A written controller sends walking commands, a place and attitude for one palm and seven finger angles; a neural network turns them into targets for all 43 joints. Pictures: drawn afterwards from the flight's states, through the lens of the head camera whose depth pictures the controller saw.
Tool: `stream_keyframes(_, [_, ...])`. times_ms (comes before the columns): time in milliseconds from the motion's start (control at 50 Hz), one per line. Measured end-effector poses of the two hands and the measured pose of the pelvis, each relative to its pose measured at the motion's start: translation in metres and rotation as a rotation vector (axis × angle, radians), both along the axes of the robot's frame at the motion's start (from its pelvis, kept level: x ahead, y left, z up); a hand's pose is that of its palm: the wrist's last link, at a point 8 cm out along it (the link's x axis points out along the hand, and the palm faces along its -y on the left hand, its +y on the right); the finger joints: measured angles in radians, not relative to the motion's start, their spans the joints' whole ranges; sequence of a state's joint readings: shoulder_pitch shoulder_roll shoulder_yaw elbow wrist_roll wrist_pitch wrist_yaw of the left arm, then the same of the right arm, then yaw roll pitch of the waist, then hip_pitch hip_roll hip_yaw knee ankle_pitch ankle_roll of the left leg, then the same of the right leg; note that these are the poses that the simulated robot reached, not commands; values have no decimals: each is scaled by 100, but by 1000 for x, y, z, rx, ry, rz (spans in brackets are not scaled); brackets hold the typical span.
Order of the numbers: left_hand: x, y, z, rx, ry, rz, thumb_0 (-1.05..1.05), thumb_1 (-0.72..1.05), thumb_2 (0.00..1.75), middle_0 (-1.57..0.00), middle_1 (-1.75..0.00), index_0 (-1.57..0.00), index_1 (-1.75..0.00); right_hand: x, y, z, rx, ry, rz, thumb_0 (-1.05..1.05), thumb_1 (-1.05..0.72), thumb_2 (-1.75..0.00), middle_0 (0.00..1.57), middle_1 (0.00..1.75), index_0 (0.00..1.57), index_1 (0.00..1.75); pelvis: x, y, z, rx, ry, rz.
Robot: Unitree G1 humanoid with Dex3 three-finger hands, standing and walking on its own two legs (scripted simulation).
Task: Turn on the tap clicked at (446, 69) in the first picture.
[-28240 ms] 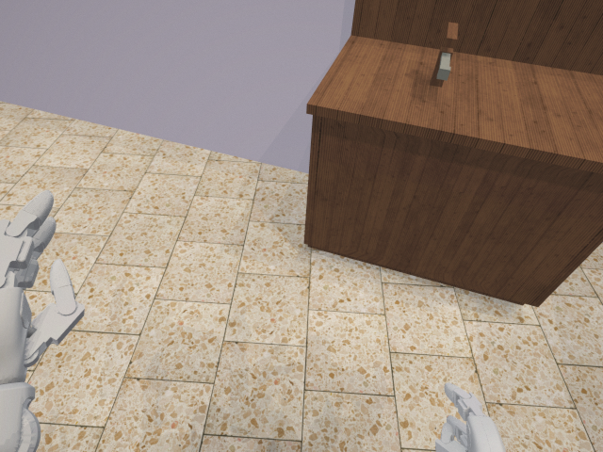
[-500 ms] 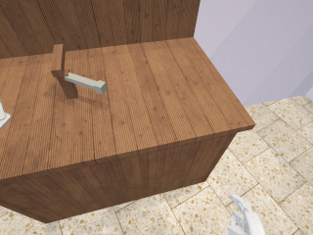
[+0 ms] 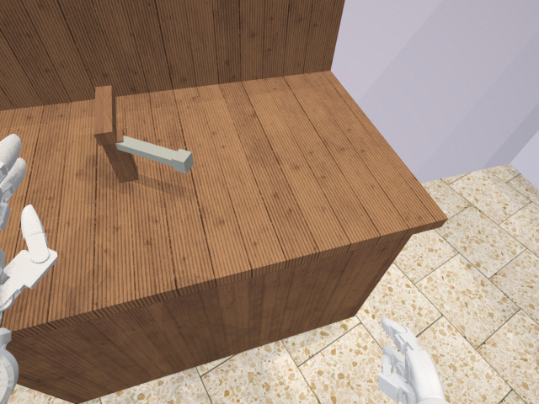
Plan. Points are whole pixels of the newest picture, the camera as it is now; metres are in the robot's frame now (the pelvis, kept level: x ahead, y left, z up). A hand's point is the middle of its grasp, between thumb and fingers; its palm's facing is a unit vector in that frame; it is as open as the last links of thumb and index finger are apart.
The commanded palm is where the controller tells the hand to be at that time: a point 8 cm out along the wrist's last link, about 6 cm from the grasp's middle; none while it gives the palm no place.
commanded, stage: come to a stop and stand still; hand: left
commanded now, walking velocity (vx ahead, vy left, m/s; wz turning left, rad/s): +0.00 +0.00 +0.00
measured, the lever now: (182, 161) +0.48 +0.20 +0.06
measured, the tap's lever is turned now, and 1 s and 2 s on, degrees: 53 53 53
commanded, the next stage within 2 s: look again from close up in 0.16 s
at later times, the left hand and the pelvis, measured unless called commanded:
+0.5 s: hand (76, 251) +0.23 +0.24 +0.16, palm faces +0.37 -0.84 -0.39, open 7.4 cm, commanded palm +0.18 +0.27 +0.18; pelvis +0.02 -0.01 +0.00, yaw +0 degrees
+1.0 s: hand (92, 277) +0.21 +0.22 +0.14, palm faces +0.31 -0.87 -0.37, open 7.4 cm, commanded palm +0.17 +0.27 +0.18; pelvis +0.01 -0.01 +0.00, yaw +0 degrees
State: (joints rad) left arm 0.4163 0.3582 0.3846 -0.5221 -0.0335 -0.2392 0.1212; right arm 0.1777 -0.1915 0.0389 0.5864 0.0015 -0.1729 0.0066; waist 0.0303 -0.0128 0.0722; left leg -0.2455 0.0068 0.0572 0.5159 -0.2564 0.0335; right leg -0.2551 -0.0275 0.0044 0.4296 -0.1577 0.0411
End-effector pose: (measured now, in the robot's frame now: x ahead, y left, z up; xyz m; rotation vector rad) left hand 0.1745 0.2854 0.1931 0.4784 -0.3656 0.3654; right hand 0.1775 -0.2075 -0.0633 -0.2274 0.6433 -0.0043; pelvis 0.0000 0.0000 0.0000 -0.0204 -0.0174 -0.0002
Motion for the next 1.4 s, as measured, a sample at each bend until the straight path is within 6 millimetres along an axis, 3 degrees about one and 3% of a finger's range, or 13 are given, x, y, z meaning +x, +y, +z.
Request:
stream_keyframes(120, [8,5,-35,-92,132,36,1,90,90,-21,-30,-21,-30,13,6,4,4,-10,3,2,-91,-90,20,30,20,30,5,0,1,3,1,-2])
stream_keyframes(180, [13,3,-40,-117,144,39,1,89,90,-21,-30,-21,-30,14,3,4,-13,4,7,2,-91,-90,20,30,20,30,7,-2,2,2,0,3])
stream_keyframes(380, [19,-10,-6,-31,45,-28,1,89,90,-21,-30,-21,-30,15,-16,4,-38,27,-32,2,-91,-90,20,30,20,30,15,-6,3,-5,4,9])
stream_keyframes(580, [19,-8,-28,-74,164,7,1,90,90,-21,-30,-21,-30,6,-27,-2,-36,59,-78,2,-91,-90,20,30,20,30,17,-8,4,1,3,3])
stream_keyframes(680, [18,-16,-23,-78,136,-12,1,89,90,-21,-30,-21,-30,5,-27,-3,-38,62,-68,2,-91,-90,20,30,20,30,16,-10,4,1,-1,8])
stream_keyframes(740, [28,6,8,119,22,0,1,89,90,-22,-31,-22,-30,3,-23,-6,-59,76,-18,2,-91,-90,20,30,20,30,10,-15,3,2,8,17])
stream_keyframes(800, [31,24,19,85,-57,58,1,89,90,-22,-31,-22,-30,1,-21,-3,-26,54,-26,2,-91,-90,20,30,20,30,7,-16,3,11,4,2])
stream_keyframes(860, [27,9,7,11,-20,31,1,90,90,-21,-30,-21,-30,-1,-21,-2,13,4,-45,2,-91,-90,20,30,20,30,8,-10,1,15,0,-6])
stream_keyframes(940, [13,-21,-25,-59,115,-55,1,90,90,-20,-30,-21,-30,-5,-22,-5,33,-9,-71,2,-91,-90,20,30,20,30,9,-8,0,18,-8,-6])
stream_keyframes(1020, [2,-17,-42,-80,171,-38,1,89,90,-21,-31,-22,-30,-11,-23,-4,-2,22,-71,2,-91,-90,20,30,20,30,7,-13,0,14,-12,3])
stream_keyframes(1120, [1,3,-28,-82,68,49,1,89,90,-22,-31,-22,-30,-11,-25,0,-51,35,-37,2,-91,-90,20,30,20,30,3,-15,1,8,-16,10])
stream_keyframes(1240, [10,-5,-7,-78,-43,9,1,90,90,-21,-30,-21,-30,-1,-22,6,-47,-3,-29,2,-91,-90,20,30,20,30,6,-10,3,5,-14,5])
stream_keyframes(1400, [22,-3,-30,-68,112,-21,1,89,90,-21,-30,-21,-30,5,-17,7,-22,-2,-65,2,-91,-90,20,30,20,30,14,-6,4,3,-1,-2])
